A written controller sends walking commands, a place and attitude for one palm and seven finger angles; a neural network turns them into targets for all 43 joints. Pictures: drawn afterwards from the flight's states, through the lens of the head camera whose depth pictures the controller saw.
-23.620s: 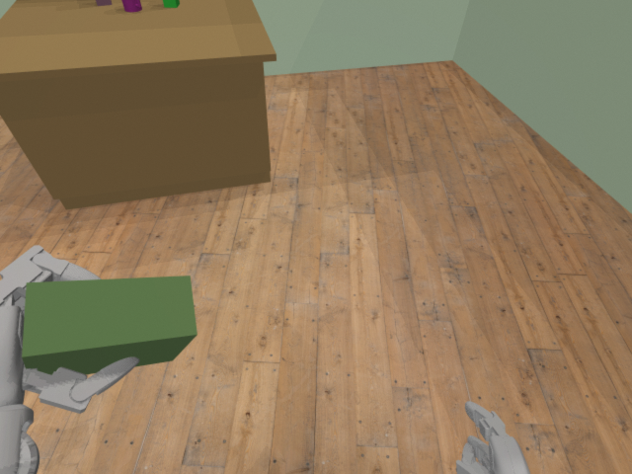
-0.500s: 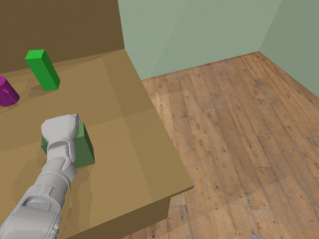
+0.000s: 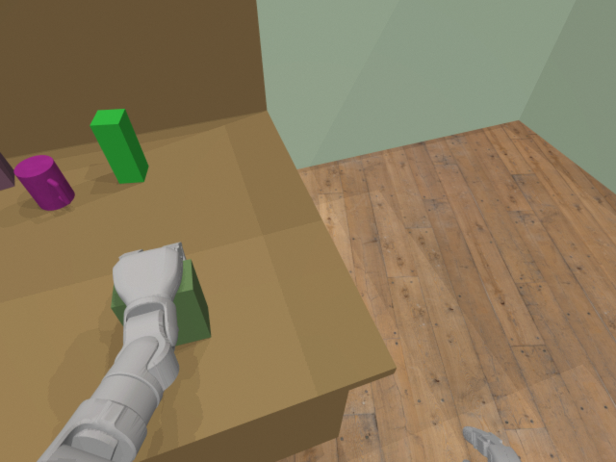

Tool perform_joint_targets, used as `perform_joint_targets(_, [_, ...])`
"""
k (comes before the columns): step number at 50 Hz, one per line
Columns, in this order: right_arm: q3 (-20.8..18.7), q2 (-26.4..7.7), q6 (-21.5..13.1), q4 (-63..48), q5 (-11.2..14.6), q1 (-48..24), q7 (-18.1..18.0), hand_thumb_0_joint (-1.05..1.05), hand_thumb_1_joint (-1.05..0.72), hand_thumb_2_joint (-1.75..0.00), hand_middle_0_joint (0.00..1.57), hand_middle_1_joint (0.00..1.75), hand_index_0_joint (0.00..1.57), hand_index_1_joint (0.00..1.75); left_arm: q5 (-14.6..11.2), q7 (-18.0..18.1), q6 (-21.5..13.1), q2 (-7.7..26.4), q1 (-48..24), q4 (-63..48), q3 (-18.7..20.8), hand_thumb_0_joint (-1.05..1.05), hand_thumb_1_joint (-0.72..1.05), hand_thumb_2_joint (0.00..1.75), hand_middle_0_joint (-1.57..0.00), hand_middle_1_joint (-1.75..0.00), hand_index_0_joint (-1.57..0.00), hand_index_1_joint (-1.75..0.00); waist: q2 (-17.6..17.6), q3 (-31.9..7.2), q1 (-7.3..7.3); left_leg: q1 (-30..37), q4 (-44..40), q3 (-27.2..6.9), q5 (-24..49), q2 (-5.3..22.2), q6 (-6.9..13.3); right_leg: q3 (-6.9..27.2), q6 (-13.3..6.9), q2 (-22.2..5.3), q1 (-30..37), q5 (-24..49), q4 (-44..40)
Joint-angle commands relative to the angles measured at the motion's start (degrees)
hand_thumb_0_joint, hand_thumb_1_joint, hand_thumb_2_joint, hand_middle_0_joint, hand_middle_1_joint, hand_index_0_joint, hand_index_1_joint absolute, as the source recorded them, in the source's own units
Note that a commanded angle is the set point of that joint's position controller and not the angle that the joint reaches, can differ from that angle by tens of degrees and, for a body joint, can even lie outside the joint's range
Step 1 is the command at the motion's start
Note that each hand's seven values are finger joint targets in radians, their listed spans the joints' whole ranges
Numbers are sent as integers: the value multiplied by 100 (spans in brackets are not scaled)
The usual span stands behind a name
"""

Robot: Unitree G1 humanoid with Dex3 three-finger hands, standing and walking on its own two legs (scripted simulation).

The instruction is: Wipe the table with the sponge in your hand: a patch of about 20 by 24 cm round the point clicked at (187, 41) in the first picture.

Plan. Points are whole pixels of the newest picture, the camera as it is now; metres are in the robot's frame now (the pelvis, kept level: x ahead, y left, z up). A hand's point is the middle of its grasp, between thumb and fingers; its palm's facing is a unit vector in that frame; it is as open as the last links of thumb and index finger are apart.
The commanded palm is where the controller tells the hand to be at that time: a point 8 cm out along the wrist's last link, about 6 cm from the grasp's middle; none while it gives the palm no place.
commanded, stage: wipe back along the middle lane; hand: left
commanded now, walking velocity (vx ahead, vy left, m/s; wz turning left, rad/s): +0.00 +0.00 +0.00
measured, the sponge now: (169, 315) +0.33 +0.25 -0.05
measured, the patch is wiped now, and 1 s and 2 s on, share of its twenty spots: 0.45 0.60 0.65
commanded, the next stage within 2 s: slide across to the third lane in 0.94 s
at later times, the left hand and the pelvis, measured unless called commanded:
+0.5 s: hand (170, 322) +0.30 +0.22 +0.00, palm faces -0.02 -0.04 -1.00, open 10.1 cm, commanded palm +0.25 +0.20 +0.03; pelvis +0.00 -0.01 +0.00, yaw +1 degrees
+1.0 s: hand (178, 348) +0.26 +0.20 +0.00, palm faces -0.03 -0.05 -1.00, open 10.1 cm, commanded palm +0.22 +0.19 +0.03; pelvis -0.01 -0.03 +0.00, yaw +0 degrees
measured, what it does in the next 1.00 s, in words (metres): stands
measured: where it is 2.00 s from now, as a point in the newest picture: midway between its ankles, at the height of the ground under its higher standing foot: outside the picture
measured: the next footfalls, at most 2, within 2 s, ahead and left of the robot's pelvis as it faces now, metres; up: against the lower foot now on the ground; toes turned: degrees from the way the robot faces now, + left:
none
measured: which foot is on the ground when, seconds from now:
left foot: down 0.00-1.00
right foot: down 0.00-1.00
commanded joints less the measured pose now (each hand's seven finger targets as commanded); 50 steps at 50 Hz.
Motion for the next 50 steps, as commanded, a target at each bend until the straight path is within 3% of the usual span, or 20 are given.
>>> perform_joint_targets(1, [-248, -803, -257, -855, -17, -701, -5, 0, -90, -90, 20, 30, 20, 30, -103, -308, 191, -1, -264, -480, -234, 0, 10, 130, -120, -160, -120, -160, -359, -922, 54, 1043, -351, -557, 2037, 266, -283, -40, -371, 85, 232, 1506, -200])
perform_joint_targets(6, [-214, -772, -248, -910, -9, -841, 36, 0, -90, -90, 20, 30, 20, 30, -122, -368, 328, -271, -269, -754, -524, 0, 10, 130, -120, -160, -120, -160, -358, -817, 22, 1082, -339, -592, 1930, 274, -291, -32, -383, 101, 155, 1397, -185])
perform_joint_targets(9, [-217, -790, -253, -923, -1, -885, 42, 0, -90, -90, 20, 30, 20, 30, -126, -371, 372, -158, -3, -852, -395, 0, 10, 130, -120, -160, -120, -160, -501, -940, 87, 1079, -327, -643, 2016, 266, -317, 6, -398, 112, 287, 1501, -131])
perform_joint_targets(11, [-184, -743, -255, -992, -1, -943, 63, 0, -90, -90, 20, 30, 20, 30, -145, -400, 404, -393, 138, -1007, -630, 0, 10, 130, -120, -160, -120, -160, -456, -886, 84, 1091, -294, -612, 2104, 261, -292, -28, -384, 99, 295, 1585, -108])
perform_joint_targets(13, [-163, -753, -251, -981, 1, -983, 58, 0, -90, -90, 20, 30, 20, 30, -137, -407, 444, -279, 199, -1018, -548, 0, 10, 130, -120, -160, -120, -160, -607, -794, 75, 1011, -301, -579, 1955, 222, -264, 29, -384, 97, 363, 1668, -142])
perform_joint_targets(14, [-177, -775, -247, -986, 2, -1004, 58, 0, -90, -90, 20, 30, 20, 30, -132, -413, 450, -190, 218, -1130, -461, 0, 10, 130, -120, -160, -120, -160, -505, -864, 106, 1049, -311, -610, 2040, 231, -284, 54, -400, 97, 414, 1716, -121])
perform_joint_targets(23, [-112, -706, -294, -1125, 13, -1183, 102, 0, -90, -90, 20, 30, 20, 30, -136, -459, 473, -295, 938, -1661, -634, 0, 10, 130, -120, -160, -120, -160, -652, -700, 139, 967, -306, -513, 1885, 145, -200, 180, -379, 79, 616, 1966, -151])
perform_joint_targets(24, [-137, -741, -285, -1117, 15, -1209, 99, 0, -90, -90, 20, 30, 20, 30, -136, -444, 493, -105, 947, -1691, -429, 0, 10, 130, -120, -160, -120, -160, -614, -656, 173, 941, -343, -550, 1818, 153, -211, 229, -397, 88, 618, 1885, -161])
perform_joint_targets(25, [-112, -703, -278, -1139, 10, -1244, 95, 0, -90, -90, 20, 30, 20, 30, -140, -461, 509, -358, 836, -1791, -717, 0, 10, 130, -120, -160, -120, -160, -556, -616, 116, 970, -341, -501, 1753, 141, -186, 193, -383, 78, 590, 1857, -172])
perform_joint_targets(29, [-133, -716, -315, -1156, 12, -1295, 97, 0, -90, -90, 20, 30, 20, 30, -158, -441, 501, -121, 1345, -1892, -426, 0, 10, 130, -120, -160, -120, -160, -641, -655, 234, 920, -352, -484, 1720, 106, -181, 296, -399, 74, 761, 1993, -177])
perform_joint_targets(31, [-105, -682, -320, -1199, 13, -1369, 94, 0, -90, -90, 20, 30, 20, 30, -176, -467, 510, -329, 1351, -2031, -679, 0, 10, 130, -120, -160, -120, -160, -691, -570, 197, 884, -379, -436, 1541, 84, -151, 304, -368, 54, 743, 1887, -229])
perform_joint_targets(34, [-136, -703, -343, -1183, 8, -1367, 117, 0, -90, -90, 20, 30, 20, 30, -136, -435, 493, -156, 1572, -2088, -491, 0, 10, 130, -120, -160, -120, -160, -631, -585, 256, 882, -375, -447, 1554, 79, -157, 355, -402, 70, 776, 1921, -201])
perform_joint_targets(35, [-130, -674, -357, -1218, 6, -1409, 118, 0, -90, -90, 20, 30, 20, 30, -147, -431, 482, -274, 1733, -2160, -596, 0, 10, 130, -120, -160, -120, -160, -597, -616, 261, 902, -342, -403, 1572, 64, -147, 342, -384, 54, 815, 1967, -186])
perform_joint_targets(37, [-123, -660, -360, -1238, 10, -1473, 132, 0, -90, -90, 20, 30, 20, 30, -163, -443, 490, -367, 1749, -2262, -726, 0, 10, 130, -120, -160, -120, -160, -653, -479, 243, 862, -376, -403, 1428, 63, -135, 373, -378, 53, 739, 1830, -239])
perform_joint_targets(39, [-140, -719, -353, -1163, -2, -1428, 98, 0, -90, -90, 20, 30, 20, 30, -136, -406, 506, -56, 1596, -2181, -405, 0, 10, 130, -120, -160, -120, -160, -770, -421, 251, 786, -398, -414, 1272, 54, -141, 466, -390, 75, 731, 1762, -278])
perform_joint_targets(43, [-119, -686, -396, -1124, 1, -1452, 22, 0, -90, -90, 20, 30, 20, 30, -101, -387, 519, -163, 1374, -2064, -495, 0, 10, 130, -120, -160, -120, -160, -720, -310, 211, 761, -400, -317, 1102, 3, -119, 512, -357, 37, 672, 1677, -361])
perform_joint_targets(44, [-139, -726, -401, -1103, -9, -1396, 16, 0, -90, -90, 20, 30, 20, 30, -88, -367, 509, 71, 1446, -2036, -248, 0, 10, 130, -120, -160, -120, -160, -771, -415, 260, 737, -423, -370, 1099, 6, -131, 552, -380, 59, 739, 1662, -339])
perform_joint_targets(47, [-120, -676, -428, -1131, -7, -1423, -1, 0, -90, -90, 20, 30, 20, 30, -82, -391, 457, -156, 1436, -1972, -484, 0, 10, 130, -120, -160, -120, -160, -693, -407, 240, 732, -396, -316, 1053, -21, -117, 529, -357, 35, 703, 1609, -354])
perform_joint_targets(49, [-150, -734, -431, -1058, -16, -1365, -33, 0, -90, -90, 20, 30, 20, 30, -60, -358, 427, 181, 1340, -1847, -105, 0, 10, 130, -120, -160, -120, -160, -680, -440, 266, 712, -408, -341, 1000, -11, -130, 597, -380, 63, 689, 1534, -367])
perform_joint_targets(50, [-121, -688, -441, -1112, -12, -1403, -50, 0, -90, -90, 20, 30, 20, 30, -88, -376, 426, -21, 1410, -1849, -295, 0, 10, 130, -120, -160, -120, -160, -673, -440, 258, 697, -414, -291, 955, -26, -117, 535, -346, 30, 736, 1488, -381])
